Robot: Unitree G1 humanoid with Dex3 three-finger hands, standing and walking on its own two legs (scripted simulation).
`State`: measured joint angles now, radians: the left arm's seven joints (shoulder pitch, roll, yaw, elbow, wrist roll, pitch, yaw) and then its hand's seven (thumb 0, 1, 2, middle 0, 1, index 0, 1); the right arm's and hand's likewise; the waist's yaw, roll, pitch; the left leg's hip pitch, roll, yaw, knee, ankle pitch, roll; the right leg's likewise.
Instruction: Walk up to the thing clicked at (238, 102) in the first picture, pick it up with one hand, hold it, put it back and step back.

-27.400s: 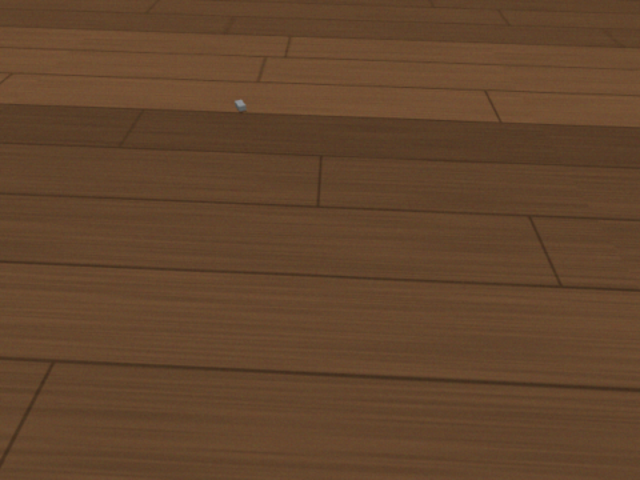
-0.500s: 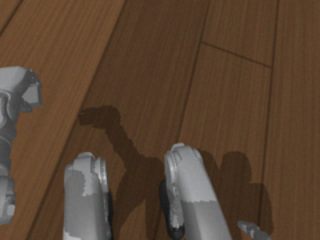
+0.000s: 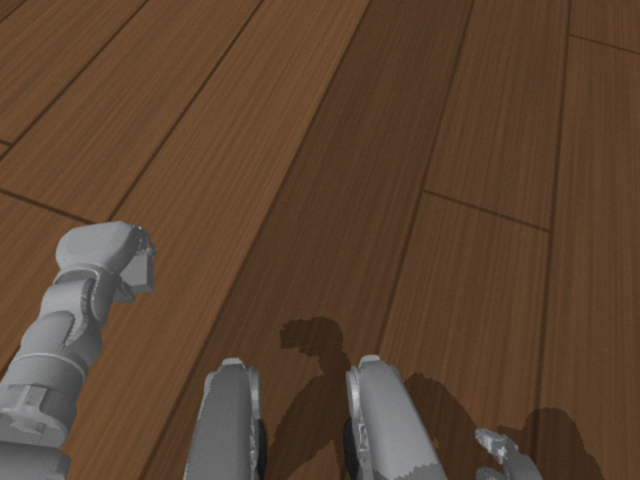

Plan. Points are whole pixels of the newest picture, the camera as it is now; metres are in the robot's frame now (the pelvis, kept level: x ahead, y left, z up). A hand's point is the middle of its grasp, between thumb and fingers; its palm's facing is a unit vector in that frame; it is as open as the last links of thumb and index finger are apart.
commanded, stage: lift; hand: left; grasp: from above
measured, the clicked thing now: (122, 276) +0.41 +0.26 -0.11
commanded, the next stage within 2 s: hold in 0.72 s
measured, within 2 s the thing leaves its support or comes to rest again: neither
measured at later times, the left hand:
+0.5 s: hand (80, 237) +0.38 +0.24 +0.07, palm faces -0.42 -0.10 -0.90, open 7.2 cm
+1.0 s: hand (49, 188) +0.40 +0.24 +0.13, palm faces -0.42 -0.09 -0.90, open 7.3 cm
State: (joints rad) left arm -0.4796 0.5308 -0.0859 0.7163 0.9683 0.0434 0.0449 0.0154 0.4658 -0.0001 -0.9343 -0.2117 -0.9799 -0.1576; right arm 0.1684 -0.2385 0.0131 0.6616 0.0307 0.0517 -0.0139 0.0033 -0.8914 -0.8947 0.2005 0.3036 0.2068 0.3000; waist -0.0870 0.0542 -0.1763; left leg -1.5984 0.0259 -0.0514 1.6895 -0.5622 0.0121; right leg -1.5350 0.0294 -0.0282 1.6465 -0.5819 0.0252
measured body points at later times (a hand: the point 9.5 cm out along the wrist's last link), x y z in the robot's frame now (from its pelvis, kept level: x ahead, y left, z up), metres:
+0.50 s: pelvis +0.05 +0.00 +0.15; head +0.11 +0.00 +0.59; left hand +0.40 +0.24 +0.12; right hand +0.14 -0.27 +0.03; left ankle +0.09 +0.11 -0.51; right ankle +0.09 -0.13 -0.51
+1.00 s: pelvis +0.08 +0.00 +0.20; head +0.12 +0.00 +0.65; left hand +0.41 +0.24 +0.19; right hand +0.18 -0.26 +0.07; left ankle +0.09 +0.11 -0.51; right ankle +0.09 -0.13 -0.51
